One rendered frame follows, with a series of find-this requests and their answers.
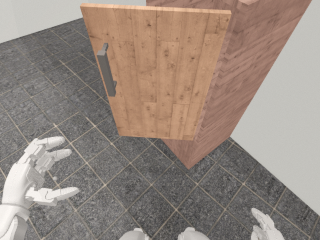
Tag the left robot hand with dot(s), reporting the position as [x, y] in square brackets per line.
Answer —
[22, 175]

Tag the handle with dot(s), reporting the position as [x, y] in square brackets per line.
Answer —
[106, 70]

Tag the robot left thigh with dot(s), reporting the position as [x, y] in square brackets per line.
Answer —
[134, 235]

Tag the robot left forearm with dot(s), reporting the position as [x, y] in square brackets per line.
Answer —
[13, 218]

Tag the robot right shin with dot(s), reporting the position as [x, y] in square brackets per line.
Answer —
[189, 229]

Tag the cupboard door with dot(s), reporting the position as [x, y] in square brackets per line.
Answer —
[163, 60]

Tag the right robot hand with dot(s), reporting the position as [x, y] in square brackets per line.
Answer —
[268, 231]

